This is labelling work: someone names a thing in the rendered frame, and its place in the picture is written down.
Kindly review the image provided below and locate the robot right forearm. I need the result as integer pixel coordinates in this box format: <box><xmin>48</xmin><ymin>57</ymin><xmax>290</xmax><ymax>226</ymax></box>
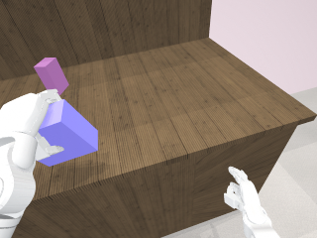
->
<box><xmin>242</xmin><ymin>203</ymin><xmax>280</xmax><ymax>238</ymax></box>

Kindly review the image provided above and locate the robot left forearm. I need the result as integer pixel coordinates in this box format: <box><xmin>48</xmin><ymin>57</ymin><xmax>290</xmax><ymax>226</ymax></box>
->
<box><xmin>0</xmin><ymin>132</ymin><xmax>38</xmax><ymax>238</ymax></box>

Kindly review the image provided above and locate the robot right hand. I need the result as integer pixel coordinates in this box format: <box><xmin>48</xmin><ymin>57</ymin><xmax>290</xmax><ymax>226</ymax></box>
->
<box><xmin>224</xmin><ymin>167</ymin><xmax>261</xmax><ymax>211</ymax></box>

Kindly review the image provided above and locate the robot left hand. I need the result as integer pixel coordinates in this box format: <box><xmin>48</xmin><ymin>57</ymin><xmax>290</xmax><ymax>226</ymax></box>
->
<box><xmin>0</xmin><ymin>89</ymin><xmax>64</xmax><ymax>161</ymax></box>

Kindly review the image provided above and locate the sponge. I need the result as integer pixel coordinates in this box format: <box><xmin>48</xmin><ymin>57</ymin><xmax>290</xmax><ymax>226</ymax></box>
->
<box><xmin>35</xmin><ymin>99</ymin><xmax>98</xmax><ymax>167</ymax></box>

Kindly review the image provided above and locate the table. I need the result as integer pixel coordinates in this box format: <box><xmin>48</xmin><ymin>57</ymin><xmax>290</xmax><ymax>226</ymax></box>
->
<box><xmin>0</xmin><ymin>0</ymin><xmax>317</xmax><ymax>238</ymax></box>

